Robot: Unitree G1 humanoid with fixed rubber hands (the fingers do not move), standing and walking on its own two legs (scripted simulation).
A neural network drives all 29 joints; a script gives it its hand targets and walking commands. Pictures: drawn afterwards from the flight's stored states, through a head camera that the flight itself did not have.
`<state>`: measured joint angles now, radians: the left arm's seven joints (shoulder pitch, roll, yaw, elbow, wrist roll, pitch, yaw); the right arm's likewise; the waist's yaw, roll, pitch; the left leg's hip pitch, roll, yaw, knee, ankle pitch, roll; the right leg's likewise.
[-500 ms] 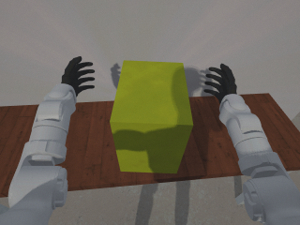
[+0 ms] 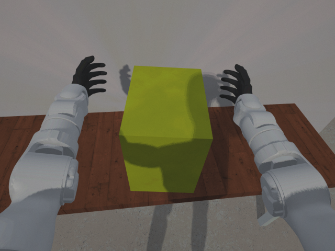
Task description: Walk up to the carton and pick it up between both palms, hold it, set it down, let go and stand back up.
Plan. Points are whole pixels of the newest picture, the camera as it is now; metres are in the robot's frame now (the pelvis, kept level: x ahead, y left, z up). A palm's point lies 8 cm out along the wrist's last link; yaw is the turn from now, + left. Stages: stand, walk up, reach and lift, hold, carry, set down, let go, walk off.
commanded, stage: reach and lift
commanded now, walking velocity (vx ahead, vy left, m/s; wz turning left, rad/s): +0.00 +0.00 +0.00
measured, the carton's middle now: (164, 131) +0.46 -0.03 +0.00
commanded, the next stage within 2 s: none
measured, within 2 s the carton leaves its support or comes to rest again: neither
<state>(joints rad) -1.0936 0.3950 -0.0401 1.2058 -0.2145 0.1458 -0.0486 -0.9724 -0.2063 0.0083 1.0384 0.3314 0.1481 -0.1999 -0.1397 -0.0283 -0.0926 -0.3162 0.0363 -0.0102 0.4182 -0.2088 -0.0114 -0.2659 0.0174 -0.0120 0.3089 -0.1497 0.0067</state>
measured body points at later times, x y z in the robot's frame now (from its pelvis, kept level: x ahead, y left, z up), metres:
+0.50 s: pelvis -0.01 +0.00 -0.02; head +0.04 +0.04 +0.43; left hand +0.47 +0.17 +0.06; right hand +0.41 -0.21 +0.07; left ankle +0.00 +0.12 -0.75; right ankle +0.00 -0.13 -0.75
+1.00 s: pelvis -0.03 +0.00 -0.03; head +0.06 +0.03 +0.41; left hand +0.47 +0.13 +0.04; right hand +0.41 -0.18 +0.04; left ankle +0.00 +0.12 -0.75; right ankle +0.00 -0.13 -0.75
